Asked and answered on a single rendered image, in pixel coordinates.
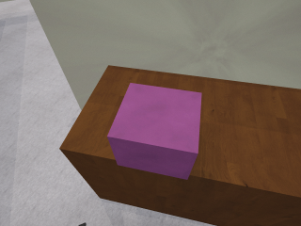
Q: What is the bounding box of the pedestal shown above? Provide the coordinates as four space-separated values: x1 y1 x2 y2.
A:
59 65 301 226

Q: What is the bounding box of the carton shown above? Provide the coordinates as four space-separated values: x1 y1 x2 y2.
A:
107 83 202 180

